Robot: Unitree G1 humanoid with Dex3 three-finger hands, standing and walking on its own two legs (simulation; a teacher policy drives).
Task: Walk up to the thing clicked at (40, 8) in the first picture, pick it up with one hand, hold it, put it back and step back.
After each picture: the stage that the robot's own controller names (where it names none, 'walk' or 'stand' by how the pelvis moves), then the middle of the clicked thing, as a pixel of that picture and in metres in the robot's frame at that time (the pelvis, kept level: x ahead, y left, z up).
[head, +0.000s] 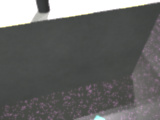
stand; out of the picture +0.83 +0.20 +0.13
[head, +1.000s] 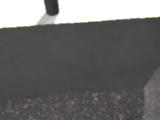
walk; out of the picture +0.74 +0.18 +0.14
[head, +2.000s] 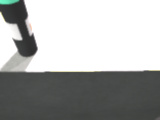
stand; (18, 23) +0.45 +0.22 +0.16
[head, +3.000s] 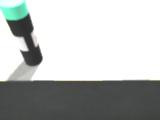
stand; (24, 35) +0.45 +0.20 +0.13
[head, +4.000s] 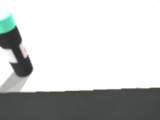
stand; (13, 47) +0.42 +0.23 +0.13
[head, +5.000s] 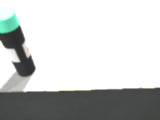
stand; (16, 46) +0.42 +0.23 +0.13
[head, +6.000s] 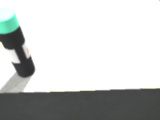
stand; (16, 47) +0.41 +0.23 +0.13
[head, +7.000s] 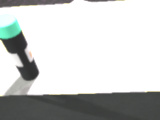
rise first; (19, 51) +0.40 +0.24 +0.13
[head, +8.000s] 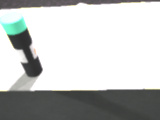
go down; (24, 48) +0.43 +0.23 +0.13
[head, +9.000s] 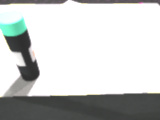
go down; (22, 50) +0.41 +0.22 +0.14
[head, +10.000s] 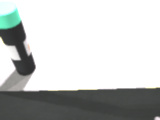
close in; (16, 43) +0.42 +0.22 +0.14
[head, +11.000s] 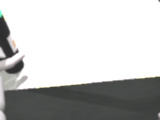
close; (1, 40) +0.43 +0.24 +0.16
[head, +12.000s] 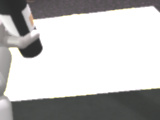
lift; (16, 15) +0.34 +0.15 +0.33
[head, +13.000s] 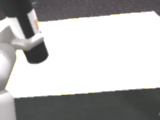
lift; (23, 20) +0.35 +0.16 +0.32
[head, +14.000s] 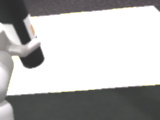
hold; (18, 25) +0.34 +0.16 +0.30
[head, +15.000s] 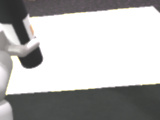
hold; (17, 25) +0.34 +0.17 +0.30
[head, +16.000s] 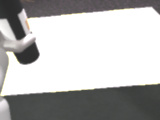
crouch; (12, 20) +0.34 +0.17 +0.32
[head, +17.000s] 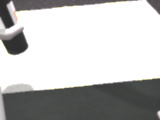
crouch; (1, 12) +0.41 +0.21 +0.30
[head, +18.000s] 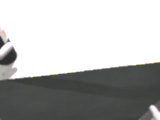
lower; out of the picture +0.44 +0.24 +0.18
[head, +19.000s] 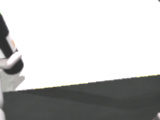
lower; out of the picture +0.41 +0.23 +0.17
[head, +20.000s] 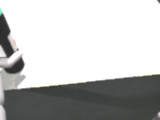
lower; (1, 39) +0.42 +0.23 +0.16
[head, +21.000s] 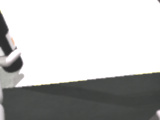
lower; out of the picture +0.42 +0.23 +0.16
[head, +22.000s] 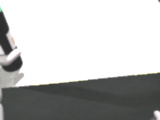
loosen; out of the picture +0.43 +0.24 +0.16
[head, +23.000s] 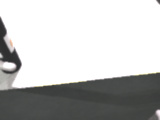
withdraw; out of the picture +0.42 +0.24 +0.16
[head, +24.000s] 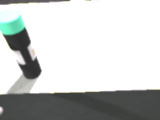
sink last; (22, 49) +0.40 +0.23 +0.14
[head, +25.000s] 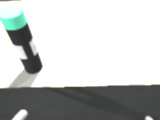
stand; (24, 44) +0.43 +0.23 +0.13
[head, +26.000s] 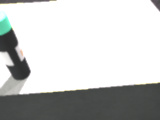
stand; (10, 50) +0.41 +0.24 +0.14
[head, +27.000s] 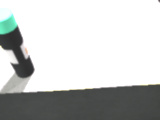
stand; (14, 47) +0.41 +0.23 +0.13
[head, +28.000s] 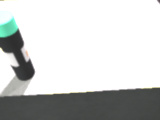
stand; (15, 50) +0.40 +0.23 +0.13
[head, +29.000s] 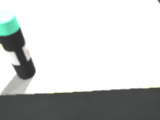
stand; (16, 49) +0.41 +0.22 +0.13
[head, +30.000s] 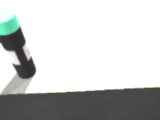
stand; (16, 48) +0.41 +0.22 +0.13
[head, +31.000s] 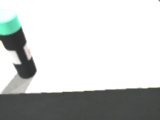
walk; (17, 48) +0.41 +0.22 +0.13
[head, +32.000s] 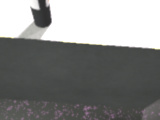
walk; out of the picture +0.57 +0.17 +0.15
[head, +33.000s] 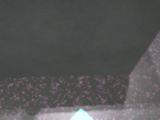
walk; out of the picture +0.82 +0.24 +0.15
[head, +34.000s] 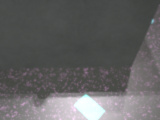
stand; out of the picture +1.04 +0.23 +0.15
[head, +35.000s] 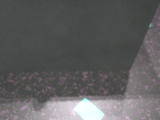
stand; out of the picture +1.04 +0.21 +0.13
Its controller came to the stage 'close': yes
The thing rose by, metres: 0.21
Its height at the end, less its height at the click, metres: +0.00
